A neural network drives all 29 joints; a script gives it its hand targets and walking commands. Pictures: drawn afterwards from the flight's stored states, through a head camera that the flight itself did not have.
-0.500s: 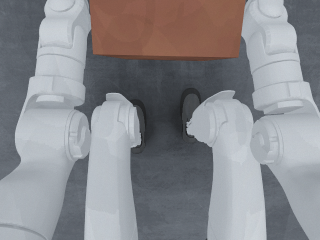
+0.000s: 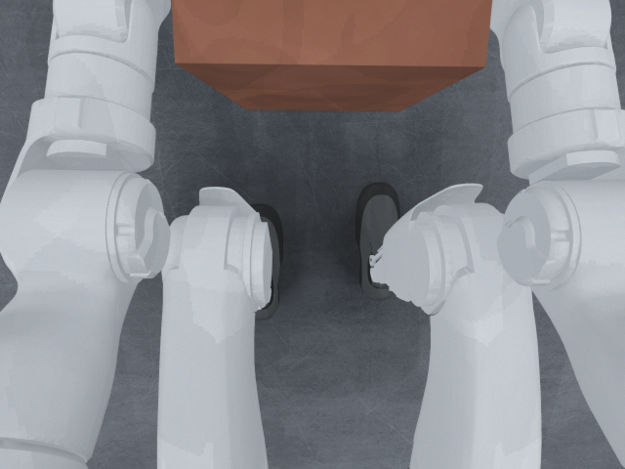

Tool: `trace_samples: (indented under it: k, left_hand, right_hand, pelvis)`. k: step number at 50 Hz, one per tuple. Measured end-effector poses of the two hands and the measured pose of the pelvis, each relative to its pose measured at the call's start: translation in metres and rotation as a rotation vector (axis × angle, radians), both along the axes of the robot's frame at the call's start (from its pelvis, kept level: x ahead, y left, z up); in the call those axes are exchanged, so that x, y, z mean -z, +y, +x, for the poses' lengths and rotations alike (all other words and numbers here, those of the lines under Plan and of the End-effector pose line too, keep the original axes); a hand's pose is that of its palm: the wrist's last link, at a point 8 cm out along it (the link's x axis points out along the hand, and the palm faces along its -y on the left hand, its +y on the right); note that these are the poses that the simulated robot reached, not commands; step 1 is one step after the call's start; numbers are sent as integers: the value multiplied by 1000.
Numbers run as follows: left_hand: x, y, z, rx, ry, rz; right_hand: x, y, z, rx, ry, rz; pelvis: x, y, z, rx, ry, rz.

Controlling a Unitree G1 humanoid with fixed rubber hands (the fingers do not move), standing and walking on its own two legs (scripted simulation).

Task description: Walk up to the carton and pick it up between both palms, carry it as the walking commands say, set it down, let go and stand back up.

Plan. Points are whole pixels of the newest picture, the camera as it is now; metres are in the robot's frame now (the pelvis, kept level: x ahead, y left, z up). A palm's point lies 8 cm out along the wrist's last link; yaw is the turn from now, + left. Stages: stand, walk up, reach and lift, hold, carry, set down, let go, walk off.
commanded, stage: set down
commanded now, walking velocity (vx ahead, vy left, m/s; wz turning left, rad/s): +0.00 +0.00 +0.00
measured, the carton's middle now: out of the picture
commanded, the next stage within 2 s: none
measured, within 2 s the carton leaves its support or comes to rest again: rests again in 1.94 s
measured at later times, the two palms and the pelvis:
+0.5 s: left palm out of the picture +0.57 +0.16 -0.17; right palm out of the picture +0.56 -0.16 -0.16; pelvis +0.00 +0.00 -0.01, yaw +0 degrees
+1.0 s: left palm out of the picture +0.57 +0.15 -0.17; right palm out of the picture +0.56 -0.17 -0.17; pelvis +0.00 +0.00 -0.02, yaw +0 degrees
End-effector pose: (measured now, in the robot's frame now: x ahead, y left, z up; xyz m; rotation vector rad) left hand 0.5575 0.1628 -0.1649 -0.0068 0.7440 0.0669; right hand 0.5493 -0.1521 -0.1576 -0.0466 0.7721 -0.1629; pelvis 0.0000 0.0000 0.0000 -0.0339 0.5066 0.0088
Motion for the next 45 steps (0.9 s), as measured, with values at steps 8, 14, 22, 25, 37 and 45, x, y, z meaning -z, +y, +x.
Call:
trace_samples:
  k: [8,14,22,25,37,45]
  left_hand:
    - [-30,-1,19,46,-74,72]
    - [3,-3,8,90,20,85]
    - [1,-4,10,63,-16,37]
    - [4,-4,9,63,-11,38]
    - [6,-5,10,78,-13,32]
    - [6,-8,13,96,-17,34]
  right_hand:
    - [-13,0,7,-9,-74,-4]
    - [12,-5,3,-15,27,-6]
    - [6,-7,9,-16,-17,2]
    - [6,-7,11,-16,-33,2]
    - [10,-9,11,-10,-26,12]
    - [13,-13,9,-8,-19,16]
  pelvis:
    - [8,-1,-3,-4,-17,1]
    - [8,-1,2,-4,14,-1]
    - [13,-1,1,-6,-1,-2]
    - [14,0,1,-6,3,-3]
    - [16,-1,2,-6,18,-2]
    - [18,-1,3,-6,28,-2]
